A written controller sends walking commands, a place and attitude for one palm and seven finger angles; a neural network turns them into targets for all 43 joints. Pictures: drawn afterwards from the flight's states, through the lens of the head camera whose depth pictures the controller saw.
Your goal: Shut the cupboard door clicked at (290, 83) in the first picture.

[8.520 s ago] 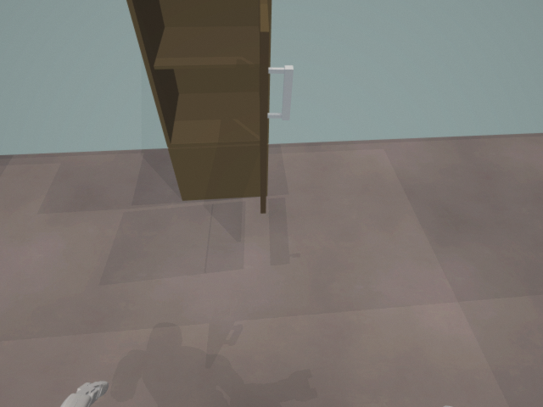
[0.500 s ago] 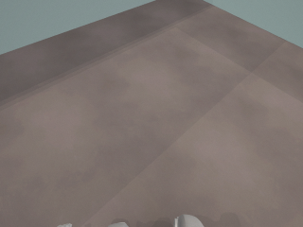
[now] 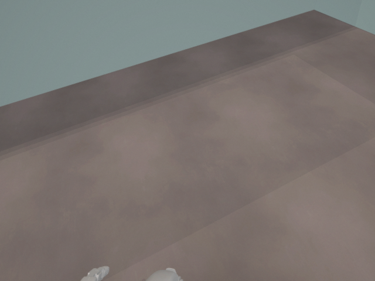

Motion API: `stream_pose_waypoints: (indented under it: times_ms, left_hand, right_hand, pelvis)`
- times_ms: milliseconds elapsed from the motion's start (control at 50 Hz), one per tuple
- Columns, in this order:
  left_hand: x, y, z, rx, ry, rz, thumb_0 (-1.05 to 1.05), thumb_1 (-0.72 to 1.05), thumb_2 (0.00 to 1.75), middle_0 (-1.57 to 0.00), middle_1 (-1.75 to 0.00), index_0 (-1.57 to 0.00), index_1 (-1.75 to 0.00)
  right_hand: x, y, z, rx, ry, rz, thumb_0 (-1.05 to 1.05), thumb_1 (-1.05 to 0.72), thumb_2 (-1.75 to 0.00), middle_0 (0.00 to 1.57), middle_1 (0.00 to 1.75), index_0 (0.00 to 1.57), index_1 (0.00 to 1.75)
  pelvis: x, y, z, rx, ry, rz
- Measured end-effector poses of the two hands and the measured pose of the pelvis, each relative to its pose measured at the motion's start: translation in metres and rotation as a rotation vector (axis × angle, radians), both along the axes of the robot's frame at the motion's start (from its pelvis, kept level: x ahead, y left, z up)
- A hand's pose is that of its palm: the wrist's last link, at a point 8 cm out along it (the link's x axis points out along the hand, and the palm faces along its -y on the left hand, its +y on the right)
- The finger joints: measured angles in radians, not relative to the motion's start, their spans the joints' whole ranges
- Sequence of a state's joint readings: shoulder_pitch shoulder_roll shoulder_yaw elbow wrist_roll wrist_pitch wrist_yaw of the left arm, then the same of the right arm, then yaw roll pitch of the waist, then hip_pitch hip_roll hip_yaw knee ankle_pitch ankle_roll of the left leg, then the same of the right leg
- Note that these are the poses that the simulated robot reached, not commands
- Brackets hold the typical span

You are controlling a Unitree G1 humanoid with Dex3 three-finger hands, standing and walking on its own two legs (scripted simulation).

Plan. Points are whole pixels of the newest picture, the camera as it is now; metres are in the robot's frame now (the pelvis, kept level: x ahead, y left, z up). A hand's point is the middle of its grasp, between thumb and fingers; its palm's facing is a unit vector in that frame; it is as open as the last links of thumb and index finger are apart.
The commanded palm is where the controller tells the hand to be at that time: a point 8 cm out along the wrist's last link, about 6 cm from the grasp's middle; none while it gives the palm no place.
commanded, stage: walk to a spot facing it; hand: left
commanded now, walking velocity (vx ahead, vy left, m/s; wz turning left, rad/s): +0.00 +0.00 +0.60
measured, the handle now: out of the picture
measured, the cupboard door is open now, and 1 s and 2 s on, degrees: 86 86 86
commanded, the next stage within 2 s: none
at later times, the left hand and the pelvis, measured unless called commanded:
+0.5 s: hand out of the picture -0.07 +0.26 -0.18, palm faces +0.37 -0.89 -0.27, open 7.4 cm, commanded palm none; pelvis -0.03 +0.04 -0.01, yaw +19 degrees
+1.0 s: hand out of the picture -0.02 +0.23 -0.13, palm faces +0.55 -0.78 -0.30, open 7.4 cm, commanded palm none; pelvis -0.02 -0.01 +0.00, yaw +36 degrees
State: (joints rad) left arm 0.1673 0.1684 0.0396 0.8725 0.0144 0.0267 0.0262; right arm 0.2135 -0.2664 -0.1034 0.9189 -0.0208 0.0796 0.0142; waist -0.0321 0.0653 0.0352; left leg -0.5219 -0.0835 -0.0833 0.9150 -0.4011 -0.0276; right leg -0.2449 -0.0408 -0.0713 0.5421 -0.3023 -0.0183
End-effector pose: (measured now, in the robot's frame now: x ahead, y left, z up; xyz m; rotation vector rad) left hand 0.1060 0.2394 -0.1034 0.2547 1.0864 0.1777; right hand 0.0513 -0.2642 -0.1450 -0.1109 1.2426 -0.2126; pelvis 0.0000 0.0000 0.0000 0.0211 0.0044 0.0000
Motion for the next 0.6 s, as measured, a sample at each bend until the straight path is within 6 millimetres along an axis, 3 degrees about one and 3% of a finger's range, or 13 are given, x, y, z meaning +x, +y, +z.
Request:
stream_pose_waypoints:
  times_ms: [120,220,300,440,500,600]
  left_hand:
    - [-0.049,-0.004,0.004,0.004,0.057,0.094,0.01,0.9,0.89,-0.2,-0.3,-0.2,-0.3]
    - [-0.09,-0.001,-0.002,-0.013,0.097,0.189,0.01,0.9,0.89,-0.2,-0.3,-0.2,-0.3]
    - [-0.128,0.009,-0.013,-0.033,0.151,0.267,0.0,0.9,0.89,-0.2,-0.3,-0.2,-0.3]
    - [-0.191,0.047,-0.046,-0.075,0.226,0.416,0.0,0.9,0.89,-0.2,-0.3,-0.2,-0.3]
    - [-0.199,0.059,-0.045,-0.076,0.235,0.449,0.01,0.9,0.89,-0.2,-0.3,-0.2,-0.3]
    - [-0.189,0.074,-0.031,-0.07,0.147,0.476,0.01,0.9,0.9,-0.2,-0.3,-0.2,-0.3]
  right_hand:
    - [0.014,-0.012,0.007,0.001,0.011,0.086,0.01,-0.9,-0.9,0.2,0.3,0.2,0.29]
    - [0.029,-0.006,0.007,-0.013,0.057,0.182,0.01,-0.91,-0.9,0.2,0.3,0.2,0.29]
    - [0.055,0.016,0.009,-0.026,0.046,0.271,0.01,-0.91,-0.9,0.2,0.3,0.2,0.29]
    - [0.107,0.077,0.019,-0.063,-0.09,0.436,0.01,-0.91,-0.9,0.2,0.3,0.2,0.29]
    - [0.113,0.095,0.03,-0.07,-0.127,0.471,0.01,-0.9,-0.89,0.2,0.3,0.2,0.29]
    - [0.108,0.109,0.038,-0.072,-0.116,0.509,0.01,-0.9,-0.89,0.21,0.3,0.2,0.3]
  pelvis:
    - [-0.005,-0.011,0.008,0.025,-0.012,0.084]
    - [-0.009,-0.009,0.007,0.023,-0.01,0.16]
    - [-0.014,0.0,0.004,0.015,-0.003,0.213]
    - [-0.024,0.03,-0.012,-0.008,0.0,0.305]
    - [-0.027,0.036,-0.007,-0.027,-0.009,0.328]
    - [-0.031,0.042,0.003,-0.045,-0.016,0.384]
